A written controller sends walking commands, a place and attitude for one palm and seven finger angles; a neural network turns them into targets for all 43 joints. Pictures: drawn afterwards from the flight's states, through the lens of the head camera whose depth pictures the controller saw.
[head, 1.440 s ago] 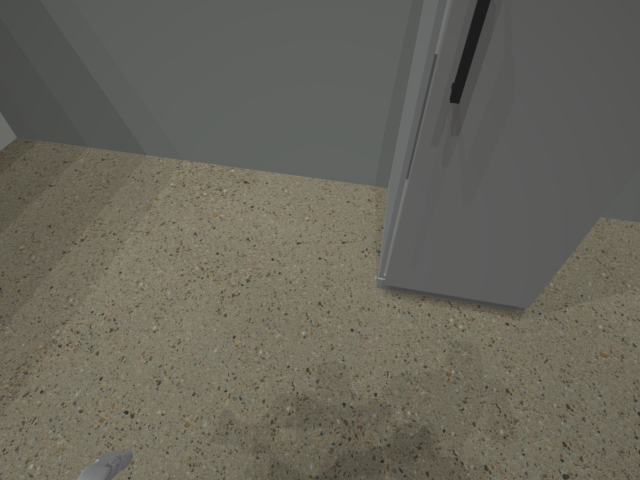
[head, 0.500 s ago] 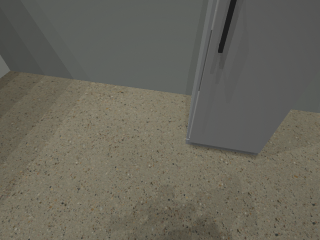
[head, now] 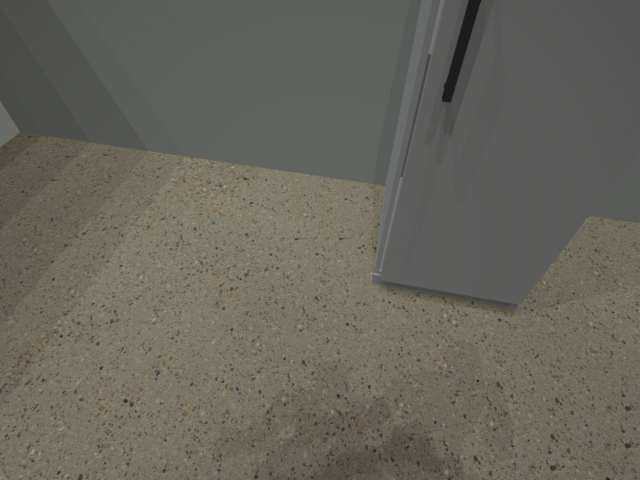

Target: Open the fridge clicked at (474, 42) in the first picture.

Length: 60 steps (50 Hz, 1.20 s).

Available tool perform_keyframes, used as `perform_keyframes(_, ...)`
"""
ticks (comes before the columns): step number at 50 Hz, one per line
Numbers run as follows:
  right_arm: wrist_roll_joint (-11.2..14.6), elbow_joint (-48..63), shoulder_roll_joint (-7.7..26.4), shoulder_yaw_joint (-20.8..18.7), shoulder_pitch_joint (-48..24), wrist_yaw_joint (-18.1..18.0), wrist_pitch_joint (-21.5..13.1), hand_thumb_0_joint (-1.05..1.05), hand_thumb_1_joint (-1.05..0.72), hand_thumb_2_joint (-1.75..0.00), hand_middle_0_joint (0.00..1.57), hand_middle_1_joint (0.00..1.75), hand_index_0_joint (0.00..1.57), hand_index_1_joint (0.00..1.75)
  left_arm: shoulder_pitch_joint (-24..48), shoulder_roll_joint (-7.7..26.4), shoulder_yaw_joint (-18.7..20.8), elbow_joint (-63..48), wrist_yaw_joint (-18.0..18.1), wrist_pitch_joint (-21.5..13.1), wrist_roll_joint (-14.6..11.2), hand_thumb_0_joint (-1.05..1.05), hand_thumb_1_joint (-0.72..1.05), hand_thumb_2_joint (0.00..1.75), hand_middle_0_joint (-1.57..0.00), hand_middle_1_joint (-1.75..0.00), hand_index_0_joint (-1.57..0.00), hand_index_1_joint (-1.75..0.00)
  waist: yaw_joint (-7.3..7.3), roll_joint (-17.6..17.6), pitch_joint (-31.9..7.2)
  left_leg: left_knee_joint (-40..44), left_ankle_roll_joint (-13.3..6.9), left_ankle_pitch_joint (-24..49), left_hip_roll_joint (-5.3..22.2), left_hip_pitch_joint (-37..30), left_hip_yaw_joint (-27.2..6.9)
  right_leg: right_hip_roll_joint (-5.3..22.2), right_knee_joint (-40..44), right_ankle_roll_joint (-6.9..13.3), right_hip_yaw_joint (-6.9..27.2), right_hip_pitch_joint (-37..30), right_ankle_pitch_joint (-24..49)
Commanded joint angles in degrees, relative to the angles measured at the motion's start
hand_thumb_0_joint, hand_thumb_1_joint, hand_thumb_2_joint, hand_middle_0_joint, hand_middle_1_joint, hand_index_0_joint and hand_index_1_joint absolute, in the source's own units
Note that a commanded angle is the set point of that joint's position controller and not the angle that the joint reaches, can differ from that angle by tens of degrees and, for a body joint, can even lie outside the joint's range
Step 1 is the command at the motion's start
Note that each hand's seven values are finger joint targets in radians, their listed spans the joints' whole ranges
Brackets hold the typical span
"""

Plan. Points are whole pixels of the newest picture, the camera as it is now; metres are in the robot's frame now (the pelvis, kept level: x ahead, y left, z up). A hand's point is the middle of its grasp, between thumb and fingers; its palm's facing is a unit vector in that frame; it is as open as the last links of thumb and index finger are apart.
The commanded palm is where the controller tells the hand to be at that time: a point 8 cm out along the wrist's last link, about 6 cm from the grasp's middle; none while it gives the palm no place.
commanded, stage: walk to a spot facing it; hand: left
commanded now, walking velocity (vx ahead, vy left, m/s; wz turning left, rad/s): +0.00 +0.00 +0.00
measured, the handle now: (468, 16) +0.86 -0.22 +0.22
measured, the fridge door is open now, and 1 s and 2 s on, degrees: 0 0 0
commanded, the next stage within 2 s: none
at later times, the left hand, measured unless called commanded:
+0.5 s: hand out of the picture +0.06 +0.18 -0.18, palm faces -0.15 -0.95 -0.28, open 7.4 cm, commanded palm none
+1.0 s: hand out of the picture +0.10 +0.19 -0.18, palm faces -0.34 -0.91 -0.24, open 7.4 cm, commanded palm none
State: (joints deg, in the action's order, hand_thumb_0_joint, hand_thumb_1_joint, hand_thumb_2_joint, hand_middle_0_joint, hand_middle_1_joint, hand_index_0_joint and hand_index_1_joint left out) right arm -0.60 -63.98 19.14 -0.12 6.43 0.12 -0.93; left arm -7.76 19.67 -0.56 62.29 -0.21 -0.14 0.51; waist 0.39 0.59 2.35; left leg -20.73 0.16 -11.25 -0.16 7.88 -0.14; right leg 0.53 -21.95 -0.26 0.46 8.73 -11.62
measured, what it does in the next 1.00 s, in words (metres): steps on the spot, turning right: left foot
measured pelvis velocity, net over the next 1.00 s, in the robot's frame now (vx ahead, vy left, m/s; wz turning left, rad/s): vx -0.04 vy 0.02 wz -0.45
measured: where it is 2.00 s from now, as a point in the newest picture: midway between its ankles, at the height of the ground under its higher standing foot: outside the picture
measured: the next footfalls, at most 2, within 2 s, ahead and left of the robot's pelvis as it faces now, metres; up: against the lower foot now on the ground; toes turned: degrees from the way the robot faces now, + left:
left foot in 1.00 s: +0.04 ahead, +0.12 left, +0.00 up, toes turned -27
right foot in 1.46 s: -0.12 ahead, -0.08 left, +0.00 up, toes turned -49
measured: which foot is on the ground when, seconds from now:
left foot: down 0.00-0.50, up 0.52-0.98, down 1.00-1.00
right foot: down 0.00-1.00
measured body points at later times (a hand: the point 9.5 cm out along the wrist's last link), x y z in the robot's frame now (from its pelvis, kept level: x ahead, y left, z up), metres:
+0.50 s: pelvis -0.02 -0.02 -0.03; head +0.01 -0.05 +0.42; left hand +0.07 +0.23 -0.16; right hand +0.03 -0.28 -0.18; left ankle +0.00 +0.12 -0.74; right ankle -0.01 -0.11 -0.75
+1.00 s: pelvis -0.04 +0.02 -0.01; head +0.00 +0.02 +0.44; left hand +0.12 +0.24 -0.16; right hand -0.03 -0.27 -0.13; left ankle +0.00 +0.14 -0.74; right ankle -0.01 -0.11 -0.75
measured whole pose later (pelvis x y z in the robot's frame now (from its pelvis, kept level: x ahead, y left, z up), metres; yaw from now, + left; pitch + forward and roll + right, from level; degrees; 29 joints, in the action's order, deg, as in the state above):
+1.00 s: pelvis -0.04 +0.02 -0.01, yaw -26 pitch +2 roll +0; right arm 0.0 -52.1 13.2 -3.1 6.8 -1.8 0.8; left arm -13.6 14.3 3.9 52.1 -0.1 3.4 1.2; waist 2.7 2.3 1.8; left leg -32.2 1.7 -20.5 -0.1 15.4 -1.1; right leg -7.0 -28.1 0.5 12.1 21.9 -7.1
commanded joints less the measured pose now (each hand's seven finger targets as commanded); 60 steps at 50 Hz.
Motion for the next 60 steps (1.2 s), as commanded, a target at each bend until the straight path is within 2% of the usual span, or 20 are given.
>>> perform_keyframes(1,0.16,3.65,12.04,-2.05,-2.43,-0.90,-1.20,0.00,-0.90,-0.90,0.20,0.30,0.20,0.30,2.38,11.55,2.51,-3.37,0.85,-1.52,0.14,0.00,0.90,0.90,-0.20,-0.30,-0.20,-0.30,-0.36,-0.99,-4.91,3.26,-1.62,8.17,7.10,-1.49,-5.51,6.40,3.44,1.92,5.44,-1.06,7.84)
perform_keyframes(7,0.13,3.74,12.06,-2.25,-2.22,-1.16,-1.12,0.00,-0.90,-0.90,0.20,0.30,0.20,0.30,2.51,11.53,2.71,-3.79,0.80,-1.23,0.18,0.00,0.90,0.90,-0.20,-0.30,-0.20,-0.30,-0.41,-0.49,-4.36,2.16,-1.41,9.51,7.44,-2.65,-4.26,6.07,2.69,2.10,6.17,-0.09,11.10)
perform_keyframes(13,-0.06,6.16,6.24,-2.60,2.90,-1.96,0.99,0.00,-0.90,-0.90,0.20,0.30,0.20,0.30,-1.95,5.77,2.79,-5.99,0.95,1.61,0.40,0.00,0.90,0.90,-0.20,-0.30,-0.20,-0.30,-0.94,-0.70,-3.93,-3.22,-0.72,10.05,9.31,-2.47,-0.44,4.35,-5.19,1.58,7.41,5.96,16.27)
perform_keyframes(16,-0.23,8.46,7.36,-3.73,2.16,-2.16,1.38,0.00,-0.90,-0.90,0.20,0.30,0.20,0.30,-2.30,4.72,3.37,-8.36,0.41,2.30,0.51,0.00,0.90,0.90,-0.20,-0.30,-0.20,-0.30,-0.73,-5.04,-2.66,-1.69,-2.89,7.64,12.93,-1.40,-2.57,1.33,-12.11,0.76,5.57,10.77,10.25)
perform_keyframes(20,-0.45,11.04,7.32,-4.82,0.56,-2.06,0.98,0.00,-0.90,-0.90,0.20,0.30,0.20,0.30,-3.91,2.09,4.26,-10.64,-0.11,3.03,0.56,0.00,0.90,0.90,-0.20,-0.30,-0.20,-0.30,0.19,-11.63,-2.28,0.24,-9.68,17.30,21.71,1.27,-4.78,0.86,-28.09,-0.49,1.21,13.39,-17.26)
perform_keyframes(23,-0.54,12.89,6.73,-5.25,-3.47,-1.84,1.47,0.00,-0.90,-0.90,0.20,0.30,0.20,0.30,-11.79,2.12,5.15,-9.67,-0.59,2.38,0.94,0.00,0.90,0.90,-0.20,-0.30,-0.20,-0.30,4.66,-5.55,-3.63,-13.51,-3.73,10.54,16.73,8.30,3.89,1.85,-13.16,-0.04,-0.31,2.35,-3.88)
perform_keyframes(24,-0.12,13.86,3.38,-4.92,-2.44,-1.61,2.12,0.00,-0.90,-0.90,0.20,0.30,0.20,0.30,-14.08,6.19,6.13,-9.49,-0.10,1.50,1.54,0.00,0.90,0.90,-0.20,-0.30,-0.20,-0.30,5.41,9.77,-2.85,-28.25,1.15,-5.87,8.74,15.36,8.46,9.22,-0.05,1.64,12.83,-0.07,7.46)
perform_keyframes(25,-0.06,15.86,-0.23,-4.09,-1.76,-1.41,2.39,0.00,-0.90,-0.90,0.20,0.30,0.20,0.30,-13.71,10.76,6.60,-10.21,0.72,0.96,1.39,0.00,0.90,0.90,-0.20,-0.30,-0.20,-0.30,3.96,21.64,-1.50,-40.87,3.45,-23.52,1.43,25.44,5.42,20.17,6.04,6.43,32.90,1.17,20.63)
perform_keyframes(26,0.04,15.50,1.58,-4.44,-1.83,-1.64,2.69,0.00,-0.90,-0.90,0.20,0.30,0.20,0.30,-13.61,9.39,6.60,-10.70,1.30,1.24,0.76,0.00,0.90,0.90,-0.20,-0.30,-0.20,-0.30,3.88,14.25,-2.61,-44.14,2.44,-21.42,2.93,23.57,-1.44,20.04,6.48,9.95,29.77,1.83,16.41)
perform_keyframes(28,0.00,14.10,2.03,-4.83,-1.21,-1.21,2.46,0.00,-0.90,-0.90,0.20,0.30,0.20,0.30,-7.44,6.65,6.59,-12.73,1.29,1.27,0.58,0.00,0.90,0.90,-0.20,-0.30,-0.20,-0.30,1.78,9.42,-1.21,-46.14,2.45,-14.10,4.71,23.68,-1.51,15.00,6.76,9.89,26.69,5.20,2.97)
perform_keyframes(31,-0.35,13.15,0.61,-4.73,0.26,-1.21,2.38,0.00,-0.90,-0.90,0.20,0.30,0.20,0.30,-6.63,4.07,6.09,-13.23,1.10,0.66,0.44,0.00,0.90,0.90,-0.20,-0.30,-0.20,-0.30,0.53,4.60,-3.16,-44.32,3.42,-8.97,4.58,22.73,-1.58,11.68,4.72,9.60,21.81,3.88,6.97)
perform_keyframes(44,0.32,15.47,-0.58,-4.27,-0.83,-2.20,1.63,0.00,-0.90,-0.90,0.20,0.30,0.20,0.30,-9.26,4.81,7.27,-12.93,0.98,1.65,1.13,0.00,0.90,0.90,-0.20,-0.30,-0.20,-0.30,2.74,7.63,-6.38,-24.38,3.18,-14.13,1.60,16.64,-1.54,9.22,3.07,10.96,28.70,1.18,10.65)
perform_keyframes(48,0.91,13.79,-0.62,-4.36,7.91,-2.60,0.85,0.00,-0.90,-0.90,0.20,0.30,0.20,0.30,-3.99,5.06,7.28,-14.17,0.76,2.35,0.93,0.00,0.90,0.90,-0.20,-0.30,-0.20,-0.30,-1.57,8.02,-7.87,-5.89,1.41,-6.84,-0.50,0.95,-0.19,5.58,0.84,6.53,27.77,10.44,6.96)
perform_keyframes(49,0.82,13.13,1.00,-4.67,10.96,-2.99,0.31,0.00,-0.90,-0.90,0.20,0.30,0.20,0.30,-2.93,3.66,7.00,-15.14,0.53,2.45,0.59,0.00,0.90,0.90,-0.20,-0.30,-0.20,-0.30,-2.99,4.59,-8.90,-0.21,0.07,-5.01,2.59,-7.27,-2.26,1.84,-2.97,3.64,23.99,16.66,1.64)
perform_keyframes(50,0.17,13.63,5.70,-5.44,10.77,-3.24,-0.06,0.00,-0.90,-0.90,0.20,0.30,0.20,0.30,-3.28,0.11,6.42,-16.12,-0.03,2.67,0.07,0.00,0.90,0.90,-0.20,-0.30,-0.20,-0.30,-3.18,-9.81,-7.71,8.07,-3.45,-11.91,15.05,-12.01,-16.01,-5.53,-14.05,0.72,15.44,27.57,-9.66)
perform_keyframes(51,-0.06,15.47,8.76,-6.02,7.31,-3.07,0.41,0.00,-0.90,-0.90,0.20,0.30,0.20,0.30,-2.69,-0.11,6.73,-16.70,-0.36,2.68,0.50,0.00,0.90,0.90,-0.20,-0.30,-0.20,-0.30,-2.14,-17.06,-3.89,10.22,-7.25,-8.97,27.05,-4.49,-24.33,-6.71,-29.34,-2.14,5.57,30.79,-19.28)
perform_keyframes(52,-0.33,17.05,7.44,-5.26,3.92,-3.01,0.55,0.00,-0.90,-0.90,0.20,0.30,0.20,0.30,-2.69,2.27,7.67,-16.41,-0.70,2.77,1.28,0.00,0.90,0.90,-0.20,-0.30,-0.20,-0.30,-0.77,-9.63,-1.52,10.06,-9.55,-6.34,27.41,4.21,-22.55,-3.29,-38.84,-2.95,6.89,27.56,-16.96)
perform_keyframes(53,-0.46,17.59,3.94,-4.33,-0.32,-2.97,0.35,0.00,-0.90,-0.90,0.20,0.30,0.20,0.30,-5.71,2.43,8.16,-14.66,-0.69,3.32,1.65,0.00,0.90,0.90,-0.20,-0.30,-0.20,-0.30,1.99,-11.78,-1.37,9.40,-8.57,-4.58,23.67,7.98,-17.36,-2.98,-44.09,-3.46,7.06,25.36,-13.72)
perform_keyframes(55,-0.73,18.48,2.27,-3.74,-2.14,-2.90,0.02,0.00,-0.90,-0.90,0.20,0.30,0.20,0.30,-7.29,1.23,8.00,-13.40,-1.65,3.63,1.64,0.00,0.90,0.90,-0.20,-0.30,-0.20,-0.30,3.28,-8.26,0.67,6.85,-6.63,0.61,16.59,9.09,-6.17,-2.33,-50.70,-3.80,4.17,24.62,-8.81)
perform_keyframes(60,-0.77,15.00,2.30,-4.49,8.48,-2.76,-0.18,0.00,-0.90,-0.90,0.20,0.30,0.20,0.30,-1.32,-1.58,6.43,-15.12,-1.94,3.25,0.81,0.00,0.90,0.90,-0.20,-0.30,-0.20,-0.30,-1.47,-9.69,-1.18,1.08,-8.27,19.40,16.94,-5.20,-1.15,0.26,-41.07,-4.68,0.02,27.83,-11.18)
